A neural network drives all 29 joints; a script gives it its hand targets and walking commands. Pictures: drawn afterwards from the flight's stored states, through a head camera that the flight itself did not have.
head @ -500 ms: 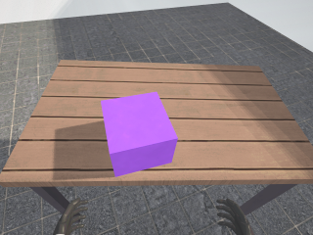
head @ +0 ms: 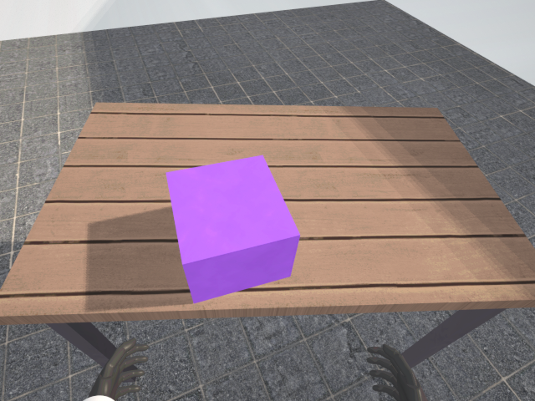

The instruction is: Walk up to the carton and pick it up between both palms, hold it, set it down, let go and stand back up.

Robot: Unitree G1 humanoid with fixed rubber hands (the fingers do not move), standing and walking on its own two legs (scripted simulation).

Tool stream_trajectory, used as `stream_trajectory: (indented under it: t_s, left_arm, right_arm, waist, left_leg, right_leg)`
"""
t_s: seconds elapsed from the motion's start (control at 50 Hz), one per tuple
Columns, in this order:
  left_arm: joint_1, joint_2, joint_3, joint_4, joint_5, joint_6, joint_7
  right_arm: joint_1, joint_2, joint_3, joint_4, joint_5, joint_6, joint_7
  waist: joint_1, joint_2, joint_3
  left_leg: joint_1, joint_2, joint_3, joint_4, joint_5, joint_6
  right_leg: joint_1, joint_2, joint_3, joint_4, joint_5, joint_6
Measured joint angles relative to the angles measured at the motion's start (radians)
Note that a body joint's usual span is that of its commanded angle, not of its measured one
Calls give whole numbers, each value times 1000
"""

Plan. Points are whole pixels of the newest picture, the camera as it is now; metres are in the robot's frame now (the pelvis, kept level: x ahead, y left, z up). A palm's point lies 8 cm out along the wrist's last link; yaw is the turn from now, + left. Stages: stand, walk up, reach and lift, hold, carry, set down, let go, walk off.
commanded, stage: let go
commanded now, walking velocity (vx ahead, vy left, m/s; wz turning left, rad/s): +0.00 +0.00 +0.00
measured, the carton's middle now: (229, 225) +0.43 +0.06 -0.03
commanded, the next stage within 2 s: stand in 0.40 s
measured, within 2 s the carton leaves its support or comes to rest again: neither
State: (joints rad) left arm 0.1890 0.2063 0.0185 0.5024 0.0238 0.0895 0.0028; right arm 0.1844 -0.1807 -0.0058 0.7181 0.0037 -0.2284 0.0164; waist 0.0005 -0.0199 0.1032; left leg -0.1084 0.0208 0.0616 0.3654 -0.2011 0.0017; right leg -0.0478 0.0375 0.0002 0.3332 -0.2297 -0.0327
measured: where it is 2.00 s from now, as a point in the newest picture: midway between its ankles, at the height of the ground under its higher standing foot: outside the picture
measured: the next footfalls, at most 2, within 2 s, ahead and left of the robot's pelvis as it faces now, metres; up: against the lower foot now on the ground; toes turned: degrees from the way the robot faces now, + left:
none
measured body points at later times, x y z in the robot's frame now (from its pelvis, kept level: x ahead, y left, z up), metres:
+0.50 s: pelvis +0.00 +0.00 +0.00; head +0.00 +0.01 +0.45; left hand +0.15 +0.25 -0.10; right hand +0.15 -0.25 -0.10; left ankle +0.00 +0.11 -0.75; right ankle -0.03 -0.10 -0.75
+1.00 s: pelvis -0.01 +0.01 +0.00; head -0.01 +0.01 +0.45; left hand +0.04 +0.32 -0.13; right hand +0.08 -0.30 -0.12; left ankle +0.00 +0.11 -0.75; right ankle -0.03 -0.10 -0.75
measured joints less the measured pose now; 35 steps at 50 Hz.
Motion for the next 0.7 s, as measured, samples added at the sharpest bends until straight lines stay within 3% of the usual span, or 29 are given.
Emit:
stream_trajectory:
  t_s: [0.4,0.52,0.7]
  left_arm:
    - [-15,3,-17,9,-3,13,4]
    - [-28,69,1,178,5,-71,-1]
    - [-8,167,20,418,7,-113,-14]
  right_arm:
    - [-20,-11,-13,29,-7,12,3]
    - [-4,-98,2,72,-28,141,-9]
    - [32,-211,2,192,-28,188,-16]
  waist:
    - [9,-8,-2]
    - [11,-7,-74]
    - [10,3,-98]
  left_leg:
    - [-9,1,-9,23,-6,-1]
    - [-76,-2,-22,79,-28,0]
    - [-78,-7,-40,63,-17,3]
  right_leg:
    - [-7,-1,-13,22,-8,-2]
    - [-71,-5,-28,84,-39,-2]
    - [-57,-8,-45,47,-22,1]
